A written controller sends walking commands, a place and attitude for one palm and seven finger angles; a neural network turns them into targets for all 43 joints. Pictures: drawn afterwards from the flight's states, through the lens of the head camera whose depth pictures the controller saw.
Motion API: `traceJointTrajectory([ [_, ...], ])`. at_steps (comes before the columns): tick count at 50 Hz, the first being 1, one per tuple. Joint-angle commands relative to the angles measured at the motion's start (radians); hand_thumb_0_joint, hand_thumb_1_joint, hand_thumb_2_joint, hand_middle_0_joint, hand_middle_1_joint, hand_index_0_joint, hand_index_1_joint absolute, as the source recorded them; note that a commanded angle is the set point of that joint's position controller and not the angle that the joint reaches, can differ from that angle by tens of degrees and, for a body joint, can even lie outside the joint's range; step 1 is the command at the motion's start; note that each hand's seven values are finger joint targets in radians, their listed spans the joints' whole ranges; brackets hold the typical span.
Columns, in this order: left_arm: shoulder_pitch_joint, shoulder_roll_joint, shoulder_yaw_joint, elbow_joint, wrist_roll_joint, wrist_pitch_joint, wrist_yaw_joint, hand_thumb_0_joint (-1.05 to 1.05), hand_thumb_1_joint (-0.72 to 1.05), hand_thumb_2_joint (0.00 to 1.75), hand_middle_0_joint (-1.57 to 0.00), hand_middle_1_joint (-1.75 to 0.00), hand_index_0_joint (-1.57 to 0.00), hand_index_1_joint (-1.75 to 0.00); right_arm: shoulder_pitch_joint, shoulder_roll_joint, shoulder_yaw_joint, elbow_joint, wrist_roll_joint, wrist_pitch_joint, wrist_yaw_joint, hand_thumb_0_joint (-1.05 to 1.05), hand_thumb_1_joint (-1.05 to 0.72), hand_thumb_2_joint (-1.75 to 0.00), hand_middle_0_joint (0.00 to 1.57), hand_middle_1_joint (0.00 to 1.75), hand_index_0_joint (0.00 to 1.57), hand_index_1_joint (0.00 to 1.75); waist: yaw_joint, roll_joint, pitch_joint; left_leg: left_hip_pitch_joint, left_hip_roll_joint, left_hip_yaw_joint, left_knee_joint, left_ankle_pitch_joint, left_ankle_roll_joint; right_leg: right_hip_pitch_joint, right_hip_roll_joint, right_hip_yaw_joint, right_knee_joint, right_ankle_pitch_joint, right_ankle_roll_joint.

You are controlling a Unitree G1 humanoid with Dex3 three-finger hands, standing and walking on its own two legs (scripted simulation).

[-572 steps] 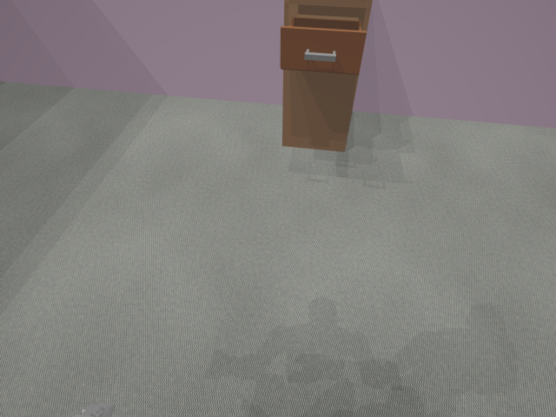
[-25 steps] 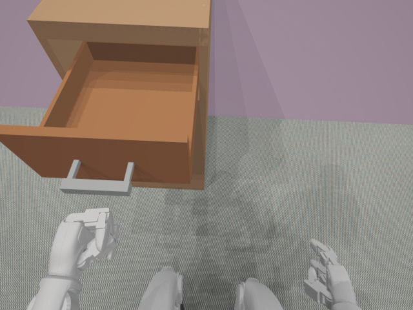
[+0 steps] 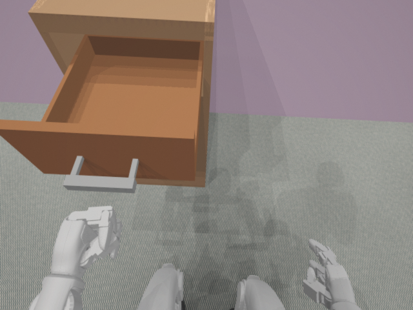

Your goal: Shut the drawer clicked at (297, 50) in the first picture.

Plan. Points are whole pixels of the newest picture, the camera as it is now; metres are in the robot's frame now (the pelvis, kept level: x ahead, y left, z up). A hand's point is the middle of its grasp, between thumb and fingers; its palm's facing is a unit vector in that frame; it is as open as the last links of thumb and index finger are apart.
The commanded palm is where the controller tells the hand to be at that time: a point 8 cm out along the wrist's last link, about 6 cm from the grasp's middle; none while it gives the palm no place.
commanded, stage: push the drawer shut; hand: left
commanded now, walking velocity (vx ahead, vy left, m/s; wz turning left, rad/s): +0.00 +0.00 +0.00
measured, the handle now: (104, 173) +0.35 +0.22 +0.04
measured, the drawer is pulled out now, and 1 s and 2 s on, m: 0.26 0.20 0.06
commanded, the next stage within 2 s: none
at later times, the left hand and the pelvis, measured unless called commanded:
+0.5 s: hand (123, 213) +0.28 +0.17 +0.03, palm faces -0.02 -1.00 -0.06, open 3.2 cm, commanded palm +0.27 +0.22 +0.04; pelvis +0.00 +0.00 +0.00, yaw +0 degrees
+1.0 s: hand (132, 183) +0.33 +0.16 +0.04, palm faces +0.00 -1.00 -0.07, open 3.4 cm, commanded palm +0.33 +0.21 +0.04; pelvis +0.00 +0.00 +0.01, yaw +0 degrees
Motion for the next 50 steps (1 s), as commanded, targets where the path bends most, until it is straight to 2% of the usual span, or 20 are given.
traceJointTrajectory([
  [1, -0.021, 0.103, 0.073, -0.211, -0.013, -0.051, 0.009, 0.0, 0.9, 0.9, -1.4, -1.6, -1.4, -1.6, -0.019, -0.135, -0.053, -0.156, 0.003, -0.036, -0.005, 0.0, -0.9, -0.9, 0.2, 0.3, 0.2, 0.3, -0.011, 0.012, -0.252, 0.233, -0.047, -0.066, -0.19, 0.223, 0.005, 0.145, 0.047, 0.104, -0.195, 0.21, 0.018],
  [4, -0.086, 0.095, 0.048, -0.224, -0.002, -0.061, 0.018, 0.0, 0.9, 0.9, -1.4, -1.6, -1.4, -1.6, -0.013, -0.139, -0.048, -0.152, -0.002, -0.04, -0.006, 0.0, -0.9, -0.9, 0.2, 0.3, 0.2, 0.3, -0.021, 0.041, -0.257, 0.249, -0.045, -0.074, -0.184, 0.228, 0.004, 0.111, 0.047, 0.097, -0.178, 0.204, 0.014],
  [9, -0.119, 0.089, 0.034, -0.178, 0.004, -0.046, 0.021, 0.0, 0.9, 0.9, -1.4, -1.6, -1.4, -1.6, -0.001, -0.147, -0.044, -0.15, -0.004, -0.036, -0.003, 0.0, -0.9, -0.9, 0.2, 0.3, 0.2, 0.3, -0.027, 0.021, -0.262, 0.249, -0.046, -0.077, -0.185, 0.232, 0.004, 0.109, 0.048, 0.094, -0.182, 0.211, 0.015],
  [10, -0.153, 0.107, 0.051, -0.172, 0.004, -0.042, 0.024, 0.0, 0.9, 0.9, -1.4, -1.6, -1.4, -1.6, 0.003, -0.152, -0.045, -0.145, -0.003, -0.033, -0.003, 0.0, -0.9, -0.9, 0.2, 0.3, 0.2, 0.3, -0.03, 0.018, -0.259, 0.248, -0.043, -0.076, -0.185, 0.225, 0.003, 0.106, 0.049, 0.094, -0.183, 0.208, 0.016],
  [14, -0.205, 0.102, 0.046, -0.162, 0.007, -0.025, 0.03, 0.0, 0.9, 0.9, -1.4, -1.6, -1.4, -1.6, 0.007, -0.153, -0.04, -0.149, -0.005, -0.026, -0.001, 0.0, -0.9, -0.9, 0.2, 0.3, 0.2, 0.3, -0.022, 0.034, -0.297, 0.269, -0.046, -0.074, -0.191, 0.25, 0.003, 0.128, 0.046, 0.097, -0.183, 0.232, 0.015],
  [18, -0.241, 0.125, 0.074, -0.12, 0.009, -0.016, 0.043, 0.0, 0.9, 0.9, -1.4, -1.6, -1.4, -1.6, 0.014, -0.157, -0.04, -0.14, -0.004, -0.018, 0.0, 0.0, -0.9, -0.9, 0.2, 0.3, 0.2, 0.3, -0.018, 0.021, -0.296, 0.267, -0.045, -0.072, -0.199, 0.266, 0.002, 0.15, 0.047, 0.097, -0.189, 0.251, 0.014],
  [19, -0.262, 0.103, 0.053, -0.113, 0.012, -0.014, 0.043, 0.0, 0.9, 0.9, -1.4, -1.6, -1.4, -1.6, 0.014, -0.155, -0.038, -0.139, -0.004, -0.016, 0.002, 0.0, -0.9, -0.9, 0.2, 0.3, 0.2, 0.3, -0.025, 0.019, -0.294, 0.273, -0.046, -0.07, -0.199, 0.272, 0.003, 0.149, 0.046, 0.097, -0.191, 0.262, 0.016],
  [24, -0.384, 0.095, 0.032, -0.094, 0.02, -0.038, 0.052, 0.0, 0.9, 0.9, -1.4, -1.6, -1.4, -1.6, 0.019, -0.159, -0.041, -0.109, -0.008, -0.019, 0.003, 0.0, -0.9, -0.9, 0.2, 0.3, 0.2, 0.3, -0.045, 0.022, -0.311, 0.292, -0.043, -0.076, -0.193, 0.26, 0.003, 0.118, 0.043, 0.099, -0.192, 0.245, 0.018],
  [25, -0.391, 0.121, 0.059, -0.08, 0.02, -0.043, 0.055, 0.0, 0.9, 0.9, -1.4, -1.6, -1.4, -1.6, 0.025, -0.162, -0.043, -0.101, -0.007, -0.017, 0.002, 0.0, -0.9, -0.9, 0.2, 0.3, 0.2, 0.3, -0.041, 0.024, -0.31, 0.291, -0.042, -0.076, -0.195, 0.263, 0.001, 0.123, 0.044, 0.101, -0.192, 0.249, 0.016],
  [26, -0.394, 0.109, 0.048, -0.063, 0.022, -0.044, 0.054, 0.0, 0.9, 0.9, -1.4, -1.6, -1.4, -1.6, 0.022, -0.161, -0.041, -0.101, -0.008, -0.015, 0.003, 0.0, -0.9, -0.9, 0.2, 0.3, 0.2, 0.3, -0.04, 0.029, -0.302, 0.288, -0.045, -0.072, -0.197, 0.257, 0.001, 0.126, 0.043, 0.102, -0.198, 0.244, 0.016],
  [28, -0.484, 0.126, 0.049, -0.039, 0.027, -0.047, 0.053, 0.0, 0.9, 0.9, -1.4, -1.6, -1.4, -1.6, 0.024, -0.166, -0.039, -0.086, -0.007, -0.013, -0.001, 0.0, -0.9, -0.9, 0.2, 0.3, 0.2, 0.3, -0.059, 0.008, -0.294, 0.274, -0.043, -0.076, -0.191, 0.228, 0.006, 0.11, 0.045, 0.106, -0.202, 0.219, 0.019],
  [29, -0.493, 0.13, 0.059, -0.025, 0.027, -0.049, 0.052, 0.0, 0.9, 0.9, -1.4, -1.6, -1.4, -1.6, 0.023, -0.166, -0.04, -0.083, -0.007, -0.012, -0.002, 0.0, -0.9, -0.9, 0.2, 0.3, 0.2, 0.3, -0.049, 0.023, -0.302, 0.28, -0.044, -0.073, -0.195, 0.23, 0.004, 0.116, 0.043, 0.109, -0.203, 0.219, 0.017],
  [31, -0.533, 0.116, 0.043, -0.002, 0.026, -0.047, 0.048, 0.0, 0.9, 0.9, -1.4, -1.6, -1.4, -1.6, 0.019, -0.165, -0.037, -0.079, -0.005, -0.011, -0.002, 0.0, -0.9, -0.9, 0.2, 0.3, 0.2, 0.3, -0.054, 0.031, -0.305, 0.286, -0.045, -0.073, -0.201, 0.215, 0.004, 0.115, 0.042, 0.111, -0.211, 0.208, 0.018],
  [33, -0.548, 0.136, 0.06, 0.011, 0.027, -0.044, 0.05, 0.0, 0.9, 0.9, -1.4, -1.6, -1.4, -1.6, 0.024, -0.171, -0.039, -0.076, -0.005, -0.01, -0.003, 0.0, -0.9, -0.9, 0.2, 0.3, 0.2, 0.3, -0.046, 0.042, -0.329, 0.304, -0.043, -0.078, -0.206, 0.232, 0.002, 0.114, 0.043, 0.106, -0.204, 0.216, 0.015],
  [37, -0.63, 0.118, 0.043, 0.045, 0.026, -0.037, 0.052, 0.0, 0.9, 0.9, -1.4, -1.6, -1.4, -1.6, 0.024, -0.169, -0.038, -0.066, -0.003, -0.005, -0.003, 0.0, -0.9, -0.9, 0.2, 0.3, 0.2, 0.3, -0.056, 0.026, -0.33, 0.31, -0.043, -0.072, -0.21, 0.229, 0.002, 0.128, 0.04, 0.113, -0.22, 0.224, 0.02],
  [40, -0.643, 0.146, 0.077, 0.089, 0.027, -0.04, 0.059, 0.0, 0.9, 0.9, -1.4, -1.6, -1.4, -1.6, 0.033, -0.171, -0.038, -0.058, -0.003, -0.001, -0.002, 0.0, -0.9, -0.9, 0.2, 0.3, 0.2, 0.3, -0.045, 0.015, -0.339, 0.308, -0.043, -0.071, -0.215, 0.245, 0.001, 0.149, 0.04, 0.115, -0.22, 0.24, 0.018],
  [42, -0.683, 0.127, 0.055, 0.095, 0.03, -0.046, 0.061, 0.0, 0.9, 0.9, -1.4, -1.6, -1.4, -1.6, 0.031, -0.169, -0.037, -0.058, -0.003, 0.001, 0.0, 0.0, -0.9, -0.9, 0.2, 0.3, 0.2, 0.3, -0.052, 0.019, -0.337, 0.312, -0.045, -0.068, -0.217, 0.24, 0.001, 0.151, 0.039, 0.118, -0.225, 0.239, 0.02],
  [44, -0.682, 0.132, 0.068, 0.131, 0.032, -0.05, 0.065, 0.0, 0.9, 0.9, -1.4, -1.6, -1.4, -1.6, 0.035, -0.168, -0.036, -0.054, -0.004, 0.003, 0.003, 0.0, -0.9, -0.9, 0.2, 0.3, 0.2, 0.3, -0.043, 0.026, -0.338, 0.315, -0.045, -0.066, -0.221, 0.246, -0.001, 0.153, 0.04, 0.119, -0.226, 0.242, 0.018],
  [48, -0.779, 0.16, 0.087, 0.202, 0.04, -0.063, 0.071, 0.0, 0.9, 0.9, -1.4, -1.6, -1.4, -1.6, 0.043, -0.172, -0.035, -0.039, -0.003, 0.01, 0.001, 0.0, -0.9, -0.9, 0.2, 0.3, 0.2, 0.3, -0.063, 0.001, -0.3, 0.274, -0.044, -0.063, -0.218, 0.196, 0.002, 0.141, 0.042, 0.126, -0.236, 0.201, 0.02],
  [50, -0.857, 0.163, 0.087, 0.227, 0.043, -0.072, 0.07, 0.0, 0.9, 0.9, -1.4, -1.6, -1.4, -1.6, 0.046, -0.174, -0.034, -0.028, -0.003, 0.014, 0.0, 0.0, -0.9, -0.9, 0.2, 0.3, 0.2, 0.3, -0.075, 0.015, -0.306, 0.28, -0.044, -0.061, -0.211, 0.193, 0.002, 0.127, 0.04, 0.132, -0.236, 0.206, 0.023],
])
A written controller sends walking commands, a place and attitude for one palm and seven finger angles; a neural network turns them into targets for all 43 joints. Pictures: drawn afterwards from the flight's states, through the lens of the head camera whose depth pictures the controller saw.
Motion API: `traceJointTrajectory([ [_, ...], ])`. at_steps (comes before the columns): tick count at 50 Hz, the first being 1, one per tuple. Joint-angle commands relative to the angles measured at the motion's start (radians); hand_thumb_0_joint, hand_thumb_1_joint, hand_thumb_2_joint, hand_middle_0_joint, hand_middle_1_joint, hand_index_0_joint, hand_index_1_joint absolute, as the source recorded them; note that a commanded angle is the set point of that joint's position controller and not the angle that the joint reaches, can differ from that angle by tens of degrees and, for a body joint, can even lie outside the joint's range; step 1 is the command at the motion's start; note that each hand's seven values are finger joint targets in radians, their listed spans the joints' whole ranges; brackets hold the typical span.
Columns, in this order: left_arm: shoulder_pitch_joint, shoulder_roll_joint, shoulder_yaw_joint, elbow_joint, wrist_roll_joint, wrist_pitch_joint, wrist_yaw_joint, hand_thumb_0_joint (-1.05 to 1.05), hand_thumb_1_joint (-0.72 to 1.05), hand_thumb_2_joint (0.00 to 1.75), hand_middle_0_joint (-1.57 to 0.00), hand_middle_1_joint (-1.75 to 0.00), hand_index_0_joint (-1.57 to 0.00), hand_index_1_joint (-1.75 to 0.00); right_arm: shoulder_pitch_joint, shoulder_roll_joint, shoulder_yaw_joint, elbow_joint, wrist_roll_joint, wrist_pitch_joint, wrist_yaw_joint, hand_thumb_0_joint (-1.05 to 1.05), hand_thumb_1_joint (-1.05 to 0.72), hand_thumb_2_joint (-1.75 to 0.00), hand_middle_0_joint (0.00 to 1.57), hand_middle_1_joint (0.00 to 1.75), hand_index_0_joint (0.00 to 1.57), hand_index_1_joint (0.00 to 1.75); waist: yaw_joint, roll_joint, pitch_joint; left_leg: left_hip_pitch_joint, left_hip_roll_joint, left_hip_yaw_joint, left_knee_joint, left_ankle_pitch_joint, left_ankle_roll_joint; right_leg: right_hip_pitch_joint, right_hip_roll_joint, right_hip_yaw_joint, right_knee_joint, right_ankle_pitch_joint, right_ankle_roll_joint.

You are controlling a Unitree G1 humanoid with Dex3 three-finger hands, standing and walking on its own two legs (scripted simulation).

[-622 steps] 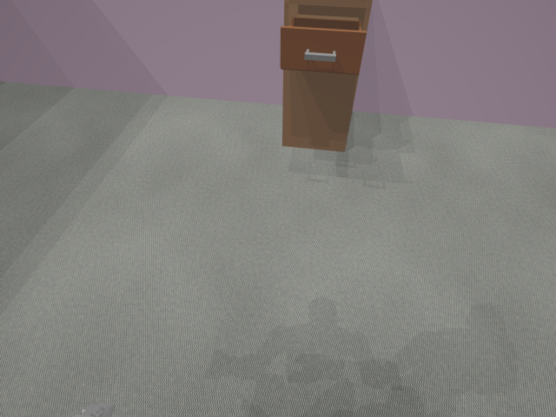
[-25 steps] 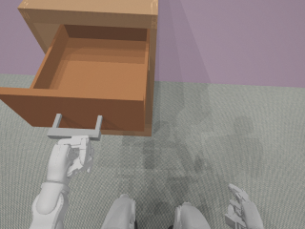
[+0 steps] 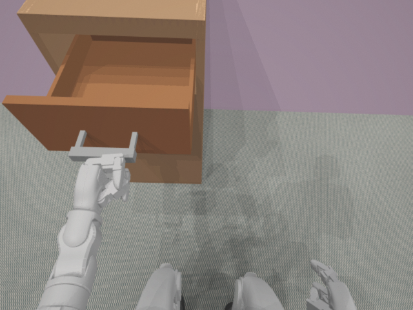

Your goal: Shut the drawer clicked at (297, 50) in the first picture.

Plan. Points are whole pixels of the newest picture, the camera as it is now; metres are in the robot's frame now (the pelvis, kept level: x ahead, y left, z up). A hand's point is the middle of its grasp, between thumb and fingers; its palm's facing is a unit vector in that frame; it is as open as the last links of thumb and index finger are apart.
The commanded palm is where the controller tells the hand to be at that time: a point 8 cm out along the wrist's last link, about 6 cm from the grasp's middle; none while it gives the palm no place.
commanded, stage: push the drawer shut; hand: left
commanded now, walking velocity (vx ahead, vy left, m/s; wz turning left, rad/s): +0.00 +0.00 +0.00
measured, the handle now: (106, 145) +0.42 +0.22 +0.03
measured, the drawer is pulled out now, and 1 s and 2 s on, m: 0.20 0.06 0.00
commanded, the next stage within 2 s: pull the fist back off the drawer in 1.92 s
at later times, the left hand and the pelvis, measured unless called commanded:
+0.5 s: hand (130, 153) +0.40 +0.17 +0.03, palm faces +0.00 -1.00 -0.07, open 3.3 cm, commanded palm +0.40 +0.22 +0.03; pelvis +0.00 +0.00 +0.00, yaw -1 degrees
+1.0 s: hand (132, 124) +0.47 +0.18 +0.03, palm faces -0.01 -1.00 -0.05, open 3.1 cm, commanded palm +0.46 +0.22 +0.03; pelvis +0.00 +0.01 -0.01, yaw -2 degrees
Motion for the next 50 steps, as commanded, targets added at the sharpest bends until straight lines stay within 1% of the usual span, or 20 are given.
traceJointTrajectory([
  [1, -0.382, 0.144, 0.063, -0.178, -0.007, -0.085, 0.002, 0.0, 0.9, 0.9, -1.4, -1.6, -1.4, -1.6, 0.028, -0.146, -0.054, -0.1, 0.0, -0.032, -0.009, 0.0, -0.9, -0.9, 0.2, 0.3, 0.2, 0.3, -0.046, 0.035, -0.344, 0.269, -0.042, -0.068, -0.153, 0.165, 0.004, 0.131, 0.037, 0.124, -0.192, 0.18, 0.024],
  [5, -0.407, 0.189, 0.112, -0.123, -0.013, -0.085, -0.006, 0.0, 0.9, 0.9, -1.4, -1.6, -1.4, -1.6, 0.042, -0.151, -0.056, -0.091, 0.0, -0.022, -0.01, 0.0, -0.9, -0.9, 0.2, 0.3, 0.2, 0.3, -0.038, 0.017, -0.381, 0.267, -0.042, -0.065, -0.152, 0.213, 0.004, 0.173, 0.038, 0.13, -0.187, 0.236, 0.025],
  [9, -0.451, 0.159, 0.088, -0.074, -0.016, -0.087, -0.019, 0.0, 0.9, 0.9, -1.4, -1.6, -1.4, -1.6, 0.054, -0.148, -0.056, -0.084, 0.003, -0.016, -0.008, 0.0, -0.9, -0.9, 0.2, 0.3, 0.2, 0.3, -0.048, 0.016, -0.385, 0.274, -0.041, -0.064, -0.154, 0.219, 0.004, 0.172, 0.041, 0.13, -0.192, 0.245, 0.026],
  [10, -0.484, 0.196, 0.116, -0.057, -0.014, -0.089, -0.016, 0.0, 0.9, 0.9, -1.4, -1.6, -1.4, -1.6, 0.058, -0.153, -0.056, -0.076, 0.004, -0.012, -0.009, 0.0, -0.9, -0.9, 0.2, 0.3, 0.2, 0.3, -0.053, 0.02, -0.375, 0.272, -0.039, -0.065, -0.155, 0.208, 0.003, 0.16, 0.041, 0.13, -0.194, 0.233, 0.026],
  [14, -0.514, 0.173, 0.102, -0.022, -0.012, -0.096, -0.016, 0.0, 0.9, 0.9, -1.4, -1.6, -1.4, -1.6, 0.074, -0.152, -0.059, -0.067, 0.0, -0.01, -0.004, 0.0, -0.9, -0.9, 0.2, 0.3, 0.2, 0.3, -0.054, 0.036, -0.402, 0.304, -0.039, -0.068, -0.154, 0.244, 0.001, 0.151, 0.042, 0.125, -0.188, 0.263, 0.025],
  [15, -0.549, 0.208, 0.125, 0.005, -0.008, -0.096, -0.013, 0.0, 0.9, 0.9, -1.4, -1.6, -1.4, -1.6, 0.078, -0.157, -0.058, -0.059, 0.0, -0.006, -0.005, 0.0, -0.9, -0.9, 0.2, 0.3, 0.2, 0.3, -0.06, 0.024, -0.38, 0.284, -0.036, -0.071, -0.155, 0.228, 0.0, 0.145, 0.042, 0.124, -0.188, 0.25, 0.026],
  [18, -0.608, 0.224, 0.138, 0.045, -0.005, -0.105, -0.012, 0.0, 0.9, 0.9, -1.4, -1.6, -1.4, -1.6, 0.087, -0.157, -0.056, -0.054, -0.002, -0.002, -0.007, 0.0, -0.9, -0.9, 0.2, 0.3, 0.2, 0.3, -0.068, 0.007, -0.382, 0.25, -0.041, -0.065, -0.148, 0.201, 0.006, 0.162, 0.042, 0.134, -0.194, 0.228, 0.028],
  [19, -0.606, 0.24, 0.155, 0.064, -0.001, -0.109, -0.014, 0.0, 0.9, 0.9, -1.4, -1.6, -1.4, -1.6, 0.089, -0.157, -0.056, -0.053, -0.002, 0.002, -0.007, 0.0, -0.9, -0.9, 0.2, 0.3, 0.2, 0.3, -0.058, 0.023, -0.391, 0.252, -0.041, -0.064, -0.15, 0.208, 0.003, 0.164, 0.042, 0.137, -0.189, 0.235, 0.026],
  [21, -0.659, 0.233, 0.147, 0.091, -0.004, -0.11, -0.02, 0.0, 0.9, 0.9, -1.4, -1.6, -1.4, -1.6, 0.096, -0.154, -0.053, -0.048, -0.002, 0.007, -0.006, 0.0, -0.9, -0.9, 0.2, 0.3, 0.2, 0.3, -0.073, 0.012, -0.386, 0.24, -0.043, -0.06, -0.146, 0.209, 0.006, 0.176, 0.041, 0.141, -0.197, 0.245, 0.029],
  [23, -0.666, 0.267, 0.174, 0.102, -0.001, -0.115, -0.024, 0.0, 0.9, 0.9, -1.4, -1.6, -1.4, -1.6, 0.106, -0.159, -0.056, -0.048, -0.004, 0.01, -0.007, 0.0, -0.9, -0.9, 0.2, 0.3, 0.2, 0.3, -0.061, 0.053, -0.42, 0.262, -0.042, -0.062, -0.142, 0.237, 0.003, 0.168, 0.043, 0.139, -0.182, 0.264, 0.025],
  [26, -0.722, 0.265, 0.175, 0.142, -0.004, -0.115, -0.03, 0.0, 0.9, 0.9, -1.4, -1.6, -1.4, -1.6, 0.115, -0.159, -0.055, -0.034, -0.004, 0.017, -0.005, 0.0, -0.9, -0.9, 0.2, 0.3, 0.2, 0.3, -0.076, 0.042, -0.417, 0.276, -0.039, -0.066, -0.142, 0.244, 0.003, 0.151, 0.044, 0.136, -0.187, 0.269, 0.028],
  [28, -0.728, 0.278, 0.187, 0.146, -0.005, -0.12, -0.03, 0.0, 0.9, 0.9, -1.4, -1.6, -1.4, -1.6, 0.124, -0.162, -0.057, -0.037, -0.006, 0.019, -0.003, 0.0, -0.9, -0.9, 0.2, 0.3, 0.2, 0.3, -0.07, 0.061, -0.441, 0.296, -0.037, -0.07, -0.145, 0.257, 0.001, 0.143, 0.045, 0.13, -0.179, 0.268, 0.025],
  [29, -0.738, 0.246, 0.161, 0.161, -0.005, -0.118, -0.035, 0.0, 0.9, 0.9, -1.4, -1.6, -1.4, -1.6, 0.125, -0.158, -0.054, -0.036, -0.005, 0.021, -0.001, 0.0, -0.9, -0.9, 0.2, 0.3, 0.2, 0.3, -0.079, 0.067, -0.437, 0.305, -0.038, -0.07, -0.146, 0.261, 0.001, 0.133, 0.047, 0.129, -0.183, 0.273, 0.027],
  [31, -0.767, 0.305, 0.207, 0.202, -0.002, -0.118, -0.034, 0.0, 0.9, 0.9, -1.4, -1.6, -1.4, -1.6, 0.135, -0.164, -0.054, -0.029, -0.006, 0.028, -0.002, 0.0, -0.9, -0.9, 0.2, 0.3, 0.2, 0.3, -0.079, 0.029, -0.42, 0.257, -0.038, -0.065, -0.138, 0.247, 0.004, 0.159, 0.047, 0.14, -0.186, 0.273, 0.029],
  [35, -0.867, 0.323, 0.219, 0.278, 0.005, -0.125, -0.04, 0.0, 0.9, 0.9, -1.4, -1.6, -1.4, -1.6, 0.147, -0.167, -0.051, -0.015, -0.009, 0.033, -0.001, 0.0, -0.9, -0.9, 0.2, 0.3, 0.2, 0.3, -0.103, 0.038, -0.399, 0.227, -0.038, -0.065, -0.126, 0.205, 0.008, 0.119, 0.048, 0.141, -0.186, 0.227, 0.031],
  [36, -0.88, 0.358, 0.248, 0.304, 0.007, -0.125, -0.04, 0.0, 0.9, 0.9, -1.4, -1.6, -1.4, -1.6, 0.153, -0.169, -0.049, -0.012, -0.011, 0.036, -0.002, 0.0, -0.9, -0.9, 0.2, 0.3, 0.2, 0.3, -0.099, 0.027, -0.404, 0.205, -0.038, -0.063, -0.118, 0.196, 0.009, 0.132, 0.048, 0.148, -0.186, 0.218, 0.032],
  [40, -0.918, 0.395, 0.278, 0.341, 0.013, -0.13, -0.055, 0.0, 0.9, 0.9, -1.4, -1.6, -1.4, -1.6, 0.172, -0.173, -0.05, -0.013, -0.016, 0.046, -0.002, 0.0, -0.9, -0.9, 0.2, 0.3, 0.2, 0.3, -0.096, 0.062, -0.468, 0.237, -0.036, -0.067, -0.107, 0.261, 0.009, 0.135, 0.051, 0.142, -0.164, 0.274, 0.029],
  [44, -0.958, 0.375, 0.254, 0.363, 0.022, -0.123, -0.063, 0.0, 0.9, 0.9, -1.4, -1.6, -1.4, -1.6, 0.191, -0.176, -0.049, -0.011, -0.018, 0.06, 0.007, 0.0, -0.9, -0.9, 0.2, 0.3, 0.2, 0.3, -0.109, 0.103, -0.478, 0.297, -0.029, -0.086, -0.113, 0.296, 0.004, 0.076, 0.057, 0.122, -0.155, 0.276, 0.027],
  [46, -0.982, 0.378, 0.256, 0.378, 0.024, -0.119, -0.059, 0.0, 0.9, 0.9, -1.4, -1.6, -1.4, -1.6, 0.2, -0.178, -0.051, -0.01, -0.02, 0.067, 0.01, 0.0, -0.9, -0.9, 0.2, 0.3, 0.2, 0.3, -0.117, 0.083, -0.474, 0.292, -0.028, -0.086, -0.111, 0.29, 0.006, 0.075, 0.058, 0.122, -0.161, 0.27, 0.03],
  [50, -1.039, 0.415, 0.277, 0.408, 0.042, -0.12, -0.05, 0.0, 0.9, 0.9, -1.4, -1.6, -1.4, -1.6, 0.218, -0.184, -0.048, -0.006, -0.026, 0.083, 0.013, 0.0, -0.9, -0.9, 0.2, 0.3, 0.2, 0.3, -0.127, 0.099, -0.475, 0.29, -0.025, -0.094, -0.106, 0.296, 0.007, 0.05, 0.061, 0.117, -0.151, 0.266, 0.029],
])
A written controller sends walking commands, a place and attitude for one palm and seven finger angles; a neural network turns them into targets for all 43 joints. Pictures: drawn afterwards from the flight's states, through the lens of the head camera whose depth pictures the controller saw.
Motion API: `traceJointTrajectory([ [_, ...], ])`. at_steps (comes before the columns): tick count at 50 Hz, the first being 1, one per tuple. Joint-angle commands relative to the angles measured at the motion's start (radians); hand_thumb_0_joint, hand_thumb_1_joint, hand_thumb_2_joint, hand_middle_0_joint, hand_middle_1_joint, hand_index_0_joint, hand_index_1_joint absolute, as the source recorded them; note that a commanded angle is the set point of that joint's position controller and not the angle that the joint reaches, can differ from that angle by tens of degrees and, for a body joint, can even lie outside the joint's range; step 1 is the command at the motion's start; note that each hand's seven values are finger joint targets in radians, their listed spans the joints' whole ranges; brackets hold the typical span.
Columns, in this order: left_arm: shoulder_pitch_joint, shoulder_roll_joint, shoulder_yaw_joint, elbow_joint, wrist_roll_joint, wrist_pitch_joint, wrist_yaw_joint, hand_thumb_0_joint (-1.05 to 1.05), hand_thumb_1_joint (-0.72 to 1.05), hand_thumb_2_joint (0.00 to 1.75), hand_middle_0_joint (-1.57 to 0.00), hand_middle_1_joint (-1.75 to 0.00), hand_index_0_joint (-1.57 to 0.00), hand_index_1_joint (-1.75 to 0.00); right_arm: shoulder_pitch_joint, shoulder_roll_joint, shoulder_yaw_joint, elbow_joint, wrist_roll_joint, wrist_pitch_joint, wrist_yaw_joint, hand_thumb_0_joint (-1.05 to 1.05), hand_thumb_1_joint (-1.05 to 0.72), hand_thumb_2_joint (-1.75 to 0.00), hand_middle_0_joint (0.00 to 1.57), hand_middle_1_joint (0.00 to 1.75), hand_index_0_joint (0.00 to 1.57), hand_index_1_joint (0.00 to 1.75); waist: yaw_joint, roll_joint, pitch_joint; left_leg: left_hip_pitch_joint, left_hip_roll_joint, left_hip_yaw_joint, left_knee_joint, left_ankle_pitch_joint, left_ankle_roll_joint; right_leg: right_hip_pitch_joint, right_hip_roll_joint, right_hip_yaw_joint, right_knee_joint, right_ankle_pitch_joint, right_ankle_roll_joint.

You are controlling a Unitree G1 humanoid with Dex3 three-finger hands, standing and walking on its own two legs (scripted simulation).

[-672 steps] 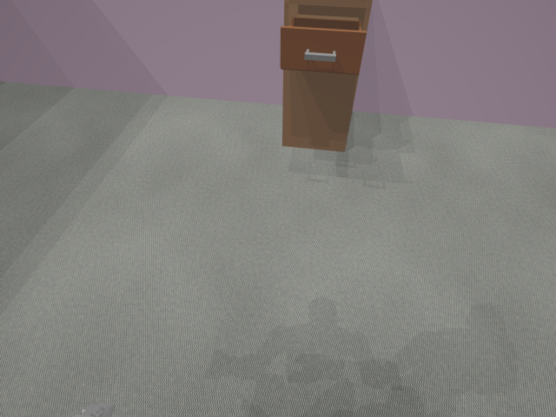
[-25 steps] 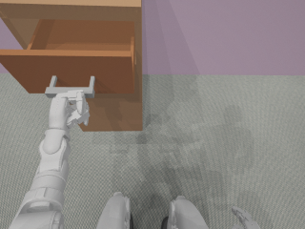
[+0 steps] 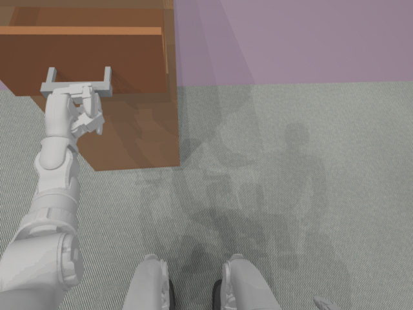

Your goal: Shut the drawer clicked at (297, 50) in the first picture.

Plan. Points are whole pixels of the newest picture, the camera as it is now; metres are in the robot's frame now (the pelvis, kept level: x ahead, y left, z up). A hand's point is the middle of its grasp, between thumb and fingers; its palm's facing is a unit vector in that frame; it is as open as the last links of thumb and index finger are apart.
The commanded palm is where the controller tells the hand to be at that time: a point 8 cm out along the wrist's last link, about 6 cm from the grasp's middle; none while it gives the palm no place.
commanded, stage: push the drawer shut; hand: left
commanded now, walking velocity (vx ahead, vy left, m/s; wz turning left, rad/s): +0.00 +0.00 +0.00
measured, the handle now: (79, 81) +0.55 +0.23 +0.04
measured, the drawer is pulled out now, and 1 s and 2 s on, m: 0.06 0.00 0.00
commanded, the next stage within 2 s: pull the fist back off the drawer in 0.92 s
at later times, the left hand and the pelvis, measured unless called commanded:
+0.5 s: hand (101, 88) +0.53 +0.19 +0.04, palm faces +0.04 -1.00 -0.04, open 3.1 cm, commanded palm +0.52 +0.23 +0.04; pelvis +0.00 +0.01 -0.01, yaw -1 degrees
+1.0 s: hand (95, 84) +0.54 +0.20 +0.03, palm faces +0.04 -1.00 -0.06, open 3.1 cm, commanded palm +0.58 +0.21 +0.04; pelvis -0.02 +0.00 -0.03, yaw -1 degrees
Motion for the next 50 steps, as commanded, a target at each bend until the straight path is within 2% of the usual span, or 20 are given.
traceJointTrajectory([
  [1, -0.452, 0.248, 0.058, -0.184, -0.012, -0.062, 0.024, 0.0, 0.9, 0.9, -1.4, -1.6, -1.4, -1.6, 0.146, -0.175, -0.058, -0.063, -0.005, -0.002, -0.003, 0.0, -0.9, -0.9, 0.2, 0.3, 0.2, 0.3, -0.029, 0.092, -0.489, 0.402, -0.043, -0.103, -0.137, 0.293, -0.007, 0.16, 0.044, 0.103, -0.165, 0.24, 0.017],
  [6, -0.51, 0.267, 0.069, -0.148, 0.004, -0.064, 0.035, 0.0, 0.9, 0.9, -1.4, -1.6, -1.4, -1.6, 0.171, -0.182, -0.057, -0.058, -0.013, 0.014, 0.002, 0.0, -0.9, -0.9, 0.2, 0.3, 0.2, 0.3, -0.043, 0.106, -0.508, 0.426, -0.04, -0.114, -0.134, 0.305, -0.008, 0.129, 0.048, 0.096, -0.161, 0.233, 0.016],
  [9, -0.554, 0.326, 0.104, -0.129, 0.015, -0.063, 0.038, 0.0, 0.9, 0.9, -1.4, -1.6, -1.4, -1.6, 0.187, -0.187, -0.053, -0.055, -0.016, 0.023, 0.002, 0.0, -0.9, -0.9, 0.2, 0.3, 0.2, 0.3, -0.049, 0.104, -0.512, 0.407, -0.037, -0.117, -0.123, 0.321, -0.005, 0.136, 0.051, 0.095, -0.151, 0.248, 0.015],
  [12, -0.567, 0.336, 0.108, -0.107, 0.021, -0.055, 0.034, 0.0, 0.9, 0.9, -1.4, -1.6, -1.4, -1.6, 0.192, -0.187, -0.051, -0.057, -0.017, 0.031, 0.004, 0.0, -0.9, -0.9, 0.2, 0.3, 0.2, 0.3, -0.057, 0.104, -0.511, 0.394, -0.036, -0.114, -0.117, 0.314, -0.003, 0.138, 0.053, 0.098, -0.157, 0.245, 0.017],
  [14, -0.611, 0.338, 0.101, -0.114, 0.024, -0.055, 0.03, 0.0, 0.9, 0.9, -1.4, -1.6, -1.4, -1.6, 0.199, -0.19, -0.048, -0.054, -0.02, 0.034, 0.004, 0.0, -0.9, -0.9, 0.2, 0.3, 0.2, 0.3, -0.064, 0.154, -0.527, 0.43, -0.033, -0.126, -0.117, 0.342, -0.006, 0.103, 0.053, 0.09, -0.145, 0.25, 0.014],
  [18, -0.629, 0.333, 0.097, -0.088, 0.028, -0.047, 0.033, 0.0, 0.9, 0.9, -1.4, -1.6, -1.4, -1.6, 0.213, -0.192, -0.048, -0.054, -0.023, 0.042, 0.008, 0.0, -0.9, -0.9, 0.2, 0.3, 0.2, 0.3, -0.079, 0.142, -0.522, 0.441, -0.027, -0.138, -0.113, 0.357, -0.005, 0.077, 0.056, 0.082, -0.142, 0.253, 0.014],
  [19, -0.638, 0.367, 0.12, -0.076, 0.033, -0.045, 0.036, 0.0, 0.9, 0.9, -1.4, -1.6, -1.4, -1.6, 0.218, -0.198, -0.048, -0.049, -0.025, 0.045, 0.007, 0.0, -0.9, -0.9, 0.2, 0.3, 0.2, 0.3, -0.078, 0.135, -0.522, 0.434, -0.026, -0.138, -0.111, 0.359, -0.007, 0.079, 0.055, 0.083, -0.142, 0.253, 0.015],
  [21, -0.679, 0.347, 0.09, -0.078, 0.041, -0.041, 0.038, 0.0, 0.9, 0.9, -1.4, -1.6, -1.4, -1.6, 0.219, -0.194, -0.044, -0.047, -0.026, 0.048, 0.01, 0.0, -0.9, -0.9, 0.2, 0.3, 0.2, 0.3, -0.089, 0.171, -0.52, 0.436, -0.026, -0.139, -0.108, 0.344, -0.007, 0.059, 0.055, 0.083, -0.142, 0.239, 0.014],
  [24, -0.709, 0.394, 0.121, -0.066, 0.053, -0.039, 0.047, 0.0, 0.9, 0.9, -1.4, -1.6, -1.4, -1.6, 0.236, -0.201, -0.044, -0.045, -0.03, 0.052, 0.011, 0.0, -0.9, -0.9, 0.2, 0.3, 0.2, 0.3, -0.093, 0.167, -0.54, 0.431, -0.025, -0.143, -0.099, 0.356, -0.005, 0.06, 0.057, 0.082, -0.136, 0.246, 0.014],
  [29, -0.791, 0.395, 0.106, -0.064, 0.063, -0.029, 0.047, 0.0, 0.9, 0.9, -1.4, -1.6, -1.4, -1.6, 0.252, -0.2, -0.04, -0.037, -0.035, 0.058, 0.013, 0.0, -0.9, -0.9, 0.2, 0.3, 0.2, 0.3, -0.118, 0.185, -0.552, 0.438, -0.021, -0.151, -0.083, 0.373, -0.003, 0.035, 0.059, 0.078, -0.131, 0.252, 0.016],
  [30, -0.806, 0.413, 0.116, -0.067, 0.064, -0.028, 0.049, 0.0, 0.9, 0.9, -1.4, -1.6, -1.4, -1.6, 0.256, -0.202, -0.041, -0.034, -0.035, 0.059, 0.012, 0.0, -0.9, -0.9, 0.2, 0.3, 0.2, 0.3, -0.12, 0.19, -0.555, 0.437, -0.021, -0.15, -0.081, 0.367, -0.003, 0.035, 0.06, 0.081, -0.135, 0.249, 0.016],
  [33, -0.902, 0.388, 0.071, -0.059, 0.075, -0.023, 0.054, 0.0, 0.9, 0.9, -1.4, -1.6, -1.4, -1.6, 0.259, -0.202, -0.037, -0.02, -0.037, 0.052, 0.01, 0.0, -0.9, -0.9, 0.2, 0.3, 0.2, 0.3, -0.156, 0.214, -0.526, 0.434, -0.021, -0.162, -0.078, 0.312, 0.0, -0.025, 0.059, 0.078, -0.135, 0.205, 0.014],
  [34, -0.91, 0.407, 0.082, -0.055, 0.079, -0.024, 0.059, 0.0, 0.9, 0.9, -1.4, -1.6, -1.4, -1.6, 0.263, -0.207, -0.036, -0.016, -0.039, 0.051, 0.009, 0.0, -0.9, -0.9, 0.2, 0.3, 0.2, 0.3, -0.151, 0.23, -0.53, 0.446, -0.02, -0.169, -0.081, 0.301, -0.004, -0.039, 0.059, 0.074, -0.134, 0.192, 0.013],
  [36, -0.933, 0.402, 0.068, -0.047, 0.082, -0.02, 0.061, 0.0, 0.9, 0.9, -1.4, -1.6, -1.4, -1.6, 0.266, -0.209, -0.034, -0.013, -0.041, 0.045, 0.007, 0.0, -0.9, -0.9, 0.2, 0.3, 0.2, 0.3, -0.163, 0.221, -0.55, 0.44, -0.022, -0.172, -0.074, 0.289, -0.001, -0.043, 0.06, 0.077, -0.134, 0.185, 0.013],
  [39, -0.992, 0.414, 0.054, -0.049, 0.087, -0.018, 0.062, 0.0, 0.9, 0.9, -1.4, -1.6, -1.4, -1.6, 0.266, -0.213, -0.027, -0.008, -0.043, 0.035, 0.004, 0.0, -0.9, -0.9, 0.2, 0.3, 0.2, 0.3, -0.178, 0.264, -0.552, 0.44, -0.021, -0.179, -0.072, 0.262, -0.002, -0.073, 0.061, 0.072, -0.127, 0.165, 0.011],
  [43, -1.034, 0.426, 0.038, 0.002, 0.087, 0.001, 0.065, 0.0, 0.9, 0.9, -1.4, -1.6, -1.4, -1.6, 0.265, -0.216, -0.016, -0.006, -0.041, 0.018, -0.003, 0.0, -0.9, -0.9, 0.2, 0.3, 0.2, 0.3, -0.204, 0.239, -0.495, 0.352, -0.025, -0.174, -0.07, 0.159, 0.007, -0.077, 0.063, 0.083, -0.137, 0.107, 0.012],
  [44, -1.04, 0.453, 0.047, 0.01, 0.092, 0.005, 0.064, 0.0, 0.9, 0.9, -1.4, -1.6, -1.4, -1.6, 0.265, -0.223, -0.013, -0.007, -0.04, 0.014, -0.007, 0.0, -0.9, -0.9, 0.2, 0.3, 0.2, 0.3, -0.203, 0.243, -0.502, 0.343, -0.024, -0.177, -0.073, 0.13, 0.005, -0.085, 0.062, 0.082, -0.134, 0.091, 0.012],
  [45, -1.063, 0.456, 0.035, -0.003, 0.093, 0.006, 0.064, 0.0, 0.9, 0.9, -1.4, -1.6, -1.4, -1.6, 0.263, -0.223, -0.011, -0.007, -0.039, 0.009, -0.009, 0.0, -0.9, -0.9, 0.2, 0.3, 0.2, 0.3, -0.205, 0.273, -0.514, 0.351, -0.024, -0.18, -0.074, 0.126, 0.005, -0.093, 0.06, 0.082, -0.13, 0.087, 0.011],
  [47, -1.083, 0.463, 0.035, -0.018, 0.088, 0.012, 0.064, 0.0, 0.9, 0.9, -1.4, -1.6, -1.4, -1.6, 0.266, -0.224, -0.009, -0.006, -0.039, -0.004, -0.013, 0.0, -0.9, -0.9, 0.2, 0.3, 0.2, 0.3, -0.21, 0.274, -0.544, 0.352, -0.022, -0.18, -0.069, 0.123, 0.007, -0.086, 0.062, 0.087, -0.131, 0.087, 0.012],
  [50, -1.1, 0.454, 0.007, 0.001, 0.089, 0.027, 0.057, 0.0, 0.9, 0.9, -1.4, -1.6, -1.4, -1.6, 0.263, -0.229, -0.002, 0.002, -0.037, -0.019, -0.018, 0.0, -0.9, -0.9, 0.2, 0.3, 0.2, 0.3, -0.219, 0.314, -0.517, 0.364, -0.016, -0.194, -0.081, 0.091, 0.002, -0.133, 0.06, 0.078, -0.126, 0.073, 0.01],
])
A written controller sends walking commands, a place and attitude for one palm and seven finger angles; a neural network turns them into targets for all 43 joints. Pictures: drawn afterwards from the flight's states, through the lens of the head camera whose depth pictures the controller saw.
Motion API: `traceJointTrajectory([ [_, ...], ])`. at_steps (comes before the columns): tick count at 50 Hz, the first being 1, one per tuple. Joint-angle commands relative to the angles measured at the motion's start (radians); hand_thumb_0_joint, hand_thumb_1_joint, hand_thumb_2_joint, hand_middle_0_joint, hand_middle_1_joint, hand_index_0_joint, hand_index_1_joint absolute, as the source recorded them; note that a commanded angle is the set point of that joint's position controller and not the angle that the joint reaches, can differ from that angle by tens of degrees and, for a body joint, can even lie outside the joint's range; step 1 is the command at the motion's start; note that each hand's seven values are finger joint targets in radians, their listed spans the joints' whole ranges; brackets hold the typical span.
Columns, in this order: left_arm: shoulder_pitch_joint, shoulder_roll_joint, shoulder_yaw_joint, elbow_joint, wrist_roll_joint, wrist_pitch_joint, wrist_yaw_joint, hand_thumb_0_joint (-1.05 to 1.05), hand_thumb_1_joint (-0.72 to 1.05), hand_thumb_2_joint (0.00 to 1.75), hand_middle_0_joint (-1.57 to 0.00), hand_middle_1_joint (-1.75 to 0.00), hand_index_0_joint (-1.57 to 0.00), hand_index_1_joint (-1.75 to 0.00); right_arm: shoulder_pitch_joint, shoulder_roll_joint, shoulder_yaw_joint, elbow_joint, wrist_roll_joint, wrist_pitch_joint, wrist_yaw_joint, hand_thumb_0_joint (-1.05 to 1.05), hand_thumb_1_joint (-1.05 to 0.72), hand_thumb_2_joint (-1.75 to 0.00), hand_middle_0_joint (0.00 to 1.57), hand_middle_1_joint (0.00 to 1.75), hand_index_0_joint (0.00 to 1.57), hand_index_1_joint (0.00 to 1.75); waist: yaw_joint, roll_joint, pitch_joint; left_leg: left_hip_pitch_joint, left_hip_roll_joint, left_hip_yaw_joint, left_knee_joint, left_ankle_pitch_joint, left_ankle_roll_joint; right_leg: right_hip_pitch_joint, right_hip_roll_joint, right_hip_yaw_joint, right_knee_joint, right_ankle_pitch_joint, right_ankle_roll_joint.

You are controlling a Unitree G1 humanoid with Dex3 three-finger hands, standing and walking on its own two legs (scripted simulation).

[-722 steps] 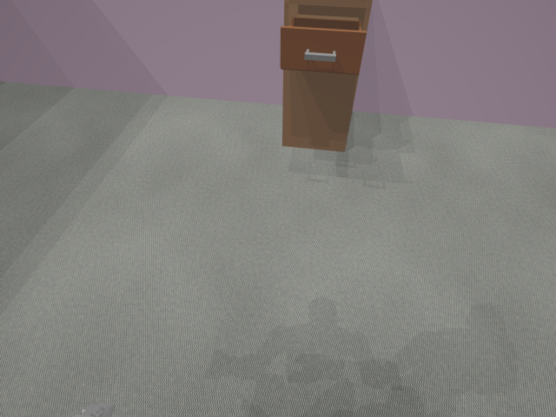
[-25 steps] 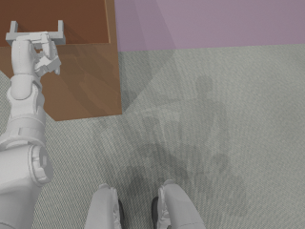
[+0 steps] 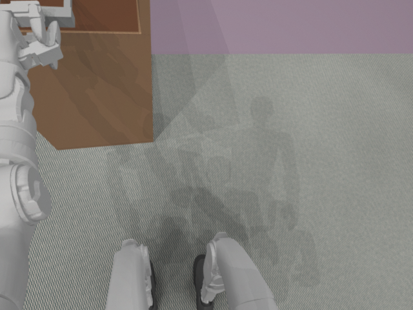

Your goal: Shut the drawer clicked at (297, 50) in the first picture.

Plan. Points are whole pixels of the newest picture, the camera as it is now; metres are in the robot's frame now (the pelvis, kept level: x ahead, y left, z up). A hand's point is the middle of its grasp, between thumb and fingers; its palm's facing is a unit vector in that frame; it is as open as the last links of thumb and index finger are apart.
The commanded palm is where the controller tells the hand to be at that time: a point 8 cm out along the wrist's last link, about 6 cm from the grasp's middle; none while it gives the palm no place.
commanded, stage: pull the fist back off the drawer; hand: left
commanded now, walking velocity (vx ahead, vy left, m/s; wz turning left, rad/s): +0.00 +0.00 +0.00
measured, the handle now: (32, 6) +0.63 +0.24 +0.07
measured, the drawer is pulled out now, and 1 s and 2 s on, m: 0.00 0.00 0.00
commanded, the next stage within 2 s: draw the hand back to the body in 0.72 s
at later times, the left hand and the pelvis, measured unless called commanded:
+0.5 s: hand (55, 44) +0.56 +0.20 +0.06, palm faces +0.06 -1.00 -0.05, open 3.0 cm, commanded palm +0.54 +0.21 +0.07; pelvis -0.01 +0.01 +0.00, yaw -1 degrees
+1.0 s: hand (43, 58) +0.51 +0.20 +0.09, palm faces +0.04 -1.00 -0.07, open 3.3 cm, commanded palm +0.46 +0.24 +0.11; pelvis +0.06 +0.01 +0.05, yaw +0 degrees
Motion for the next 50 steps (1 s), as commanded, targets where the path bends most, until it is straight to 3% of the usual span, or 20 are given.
traceJointTrajectory([
  [1, -0.685, 0.194, -0.021, -0.268, -0.025, -0.04, 0.034, 0.0, 0.9, 0.9, -1.4, -1.6, -1.4, -1.6, 0.214, -0.218, -0.062, -0.009, 0.003, -0.028, -0.019, 0.0, -0.9, -0.9, 0.2, 0.3, 0.2, 0.3, -0.116, 0.298, -0.52, 0.57, -0.019, -0.137, -0.185, 0.032, -0.003, 0.035, 0.054, 0.134, -0.19, 0.03, 0.016],
  [7, -0.683, 0.242, 0.018, -0.263, -0.022, -0.022, 0.036, 0.0, 0.9, 0.9, -1.4, -1.6, -1.4, -1.6, 0.232, -0.224, -0.059, -0.015, -0.002, -0.045, -0.019, 0.0, -0.9, -0.9, 0.2, 0.3, 0.2, 0.3, -0.105, 0.276, -0.548, 0.531, -0.022, -0.137, -0.181, 0.014, -0.003, 0.07, 0.053, 0.137, -0.185, 0.019, 0.015],
  [9, -0.67, 0.236, 0.02, -0.248, -0.023, -0.019, 0.035, 0.0, 0.9, 0.9, -1.4, -1.6, -1.4, -1.6, 0.232, -0.225, -0.058, -0.015, -0.004, -0.046, -0.015, 0.0, -0.9, -0.9, 0.2, 0.3, 0.2, 0.3, -0.1, 0.289, -0.527, 0.536, -0.021, -0.147, -0.187, 0.006, -0.006, 0.046, 0.052, 0.131, -0.181, 0.016, 0.012],
  [11, -0.65, 0.234, 0.026, -0.237, -0.022, -0.011, 0.033, 0.0, 0.9, 0.9, -1.4, -1.6, -1.4, -1.6, 0.233, -0.227, -0.06, -0.02, -0.003, -0.044, -0.013, 0.0, -0.9, -0.9, 0.2, 0.3, 0.2, 0.3, -0.097, 0.254, -0.509, 0.508, -0.021, -0.146, -0.192, -0.027, -0.004, 0.056, 0.052, 0.133, -0.185, 0.001, 0.014],
  [13, -0.656, 0.247, 0.044, -0.271, -0.021, -0.018, 0.033, 0.0, 0.9, 0.9, -1.4, -1.6, -1.4, -1.6, 0.239, -0.227, -0.062, -0.021, -0.007, -0.047, -0.009, 0.0, -0.9, -0.9, 0.2, 0.3, 0.2, 0.3, -0.082, 0.284, -0.534, 0.536, -0.02, -0.152, -0.195, -0.008, -0.006, 0.052, 0.05, 0.127, -0.173, 0.01, 0.01],
  [15, -0.617, 0.19, 0.016, -0.284, -0.021, -0.016, 0.028, 0.0, 0.9, 0.9, -1.4, -1.6, -1.4, -1.6, 0.24, -0.224, -0.072, -0.023, -0.006, -0.043, 0.0, 0.0, -0.9, -0.9, 0.2, 0.3, 0.2, 0.3, -0.067, 0.318, -0.562, 0.607, -0.017, -0.173, -0.212, 0.013, -0.015, 0.023, 0.05, 0.114, -0.168, 0.03, 0.006],
  [18, -0.573, 0.175, 0.03, -0.287, -0.026, -0.014, 0.037, 0.0, 0.9, 0.9, -1.4, -1.6, -1.4, -1.6, 0.243, -0.225, -0.076, -0.023, -0.009, -0.036, 0.007, 0.0, -0.9, -0.9, 0.2, 0.3, 0.2, 0.3, -0.058, 0.282, -0.539, 0.625, -0.012, -0.19, -0.231, 0.003, -0.017, 0.01, 0.048, 0.108, -0.168, 0.03, 0.007],
  [23, -0.456, 0.152, 0.051, -0.353, -0.035, -0.026, 0.047, 0.0, 0.9, 0.9, -1.4, -1.6, -1.4, -1.6, 0.239, -0.216, -0.089, -0.036, -0.008, -0.02, 0.02, 0.0, -0.9, -0.9, 0.2, 0.3, 0.2, 0.3, -0.011, 0.277, -0.593, 0.686, -0.015, -0.174, -0.239, 0.103, -0.023, 0.067, 0.046, 0.108, -0.175, 0.076, 0.005],
  [26, -0.375, 0.101, 0.034, -0.372, -0.044, -0.034, 0.053, 0.0, 0.9, 0.9, -1.4, -1.6, -1.4, -1.6, 0.228, -0.207, -0.095, -0.043, -0.001, -0.007, 0.028, 0.0, -0.9, -0.9, 0.2, 0.3, 0.2, 0.3, -0.003, 0.22, -0.567, 0.682, -0.015, -0.157, -0.247, 0.138, -0.023, 0.115, 0.049, 0.108, -0.196, 0.094, 0.01],
  [28, -0.321, 0.128, 0.068, -0.377, -0.043, -0.046, 0.061, 0.0, 0.9, 0.9, -1.4, -1.6, -1.4, -1.6, 0.225, -0.203, -0.096, -0.048, -0.001, 0.001, 0.031, 0.0, -0.9, -0.9, 0.2, 0.3, 0.2, 0.3, 0.016, 0.203, -0.561, 0.666, -0.019, -0.136, -0.244, 0.172, -0.021, 0.153, 0.05, 0.111, -0.199, 0.105, 0.009],
  [31, -0.21, 0.115, 0.078, -0.413, -0.048, -0.066, 0.061, 0.0, 0.9, 0.9, -1.4, -1.6, -1.4, -1.6, 0.211, -0.191, -0.102, -0.067, 0.005, 0.018, 0.035, 0.0, -0.9, -0.9, 0.2, 0.3, 0.2, 0.3, 0.044, 0.167, -0.581, 0.664, -0.024, -0.103, -0.24, 0.258, -0.019, 0.243, 0.053, 0.121, -0.214, 0.158, 0.01],
  [33, -0.204, 0.081, 0.054, -0.405, -0.051, -0.075, 0.06, 0.0, 0.9, 0.9, -1.4, -1.6, -1.4, -1.6, 0.205, -0.184, -0.102, -0.063, 0.007, 0.026, 0.037, 0.0, -0.9, -0.9, 0.2, 0.3, 0.2, 0.3, 0.031, 0.156, -0.543, 0.652, -0.026, -0.093, -0.233, 0.287, -0.016, 0.244, 0.053, 0.125, -0.216, 0.185, 0.013],
  [35, -0.18, 0.109, 0.086, -0.4, -0.059, -0.083, 0.059, 0.0, 0.9, 0.9, -1.4, -1.6, -1.4, -1.6, 0.2, -0.184, -0.105, -0.065, 0.01, 0.035, 0.035, 0.0, -0.9, -0.9, 0.2, 0.3, 0.2, 0.3, 0.037, 0.126, -0.521, 0.622, -0.028, -0.076, -0.229, 0.301, -0.013, 0.284, 0.054, 0.131, -0.223, 0.211, 0.018],
  [37, -0.156, 0.101, 0.085, -0.407, -0.065, -0.092, 0.05, 0.0, 0.9, 0.9, -1.4, -1.6, -1.4, -1.6, 0.191, -0.178, -0.106, -0.072, 0.013, 0.041, 0.034, 0.0, -0.9, -0.9, 0.2, 0.3, 0.2, 0.3, 0.041, 0.112, -0.528, 0.599, -0.033, -0.06, -0.221, 0.315, -0.009, 0.327, 0.054, 0.143, -0.224, 0.245, 0.02],
  [40, -0.126, 0.077, 0.077, -0.454, -0.076, -0.115, 0.026, 0.0, 0.9, 0.9, -1.4, -1.6, -1.4, -1.6, 0.188, -0.171, -0.114, -0.074, 0.013, 0.049, 0.034, 0.0, -0.9, -0.9, 0.2, 0.3, 0.2, 0.3, 0.054, 0.148, -0.583, 0.667, -0.036, -0.054, -0.211, 0.423, -0.013, 0.35, 0.052, 0.143, -0.21, 0.343, 0.019],
  [42, -0.034, 0.075, 0.084, -0.518, -0.093, -0.114, 0.006, 0.0, 0.9, 0.9, -1.4, -1.6, -1.4, -1.6, 0.186, -0.17, -0.119, -0.093, 0.02, 0.06, 0.037, 0.0, -0.9, -0.9, 0.2, 0.3, 0.2, 0.3, 0.089, 0.148, -0.63, 0.718, -0.037, -0.05, -0.232, 0.494, -0.017, 0.415, 0.053, 0.143, -0.216, 0.404, 0.016],
  [44, 0.105, 0.024, 0.048, -0.665, -0.124, -0.091, -0.016, 0.0, 0.9, 0.9, -1.4, -1.6, -1.4, -1.6, 0.168, -0.161, -0.128, -0.126, 0.037, 0.067, 0.042, 0.0, -0.9, -0.9, 0.2, 0.3, 0.2, 0.3, 0.126, 0.212, -0.717, 0.864, -0.034, -0.052, -0.272, 0.635, -0.026, 0.47, 0.053, 0.138, -0.244, 0.476, 0.014],
  [45, 0.184, 0.004, 0.038, -0.735, -0.142, -0.069, -0.021, 0.0, 0.9, 0.9, -1.4, -1.6, -1.4, -1.6, 0.164, -0.158, -0.134, -0.139, 0.048, 0.07, 0.044, 0.0, -0.9, -0.9, 0.2, 0.3, 0.2, 0.3, 0.14, 0.189, -0.73, 0.912, -0.032, -0.055, -0.295, 0.679, -0.028, 0.507, 0.058, 0.133, -0.268, 0.5, 0.016],
  [48, 0.349, -0.088, -0.028, -0.887, -0.19, 0.002, -0.019, 0.0, 0.9, 0.9, -1.4, -1.6, -1.4, -1.6, 0.136, -0.147, -0.139, -0.162, 0.072, 0.059, 0.037, 0.0, -0.9, -0.9, 0.2, 0.3, 0.2, 0.3, 0.138, 0.125, -0.664, 0.943, -0.033, -0.045, -0.35, 0.711, -0.02, 0.589, 0.06, 0.126, -0.332, 0.556, 0.025],
  [50, 0.415, -0.11, -0.041, -0.966, -0.208, 0.027, 0.007, 0.0, 0.9, 0.9, -1.4, -1.6, -1.4, -1.6, 0.114, -0.143, -0.14, -0.161, 0.08, 0.048, 0.027, 0.0, -0.9, -0.9, 0.2, 0.3, 0.2, 0.3, 0.135, 0.091, -0.578, 0.938, -0.033, -0.034, -0.387, 0.685, -0.018, 0.625, 0.056, 0.123, -0.37, 0.565, 0.033],
])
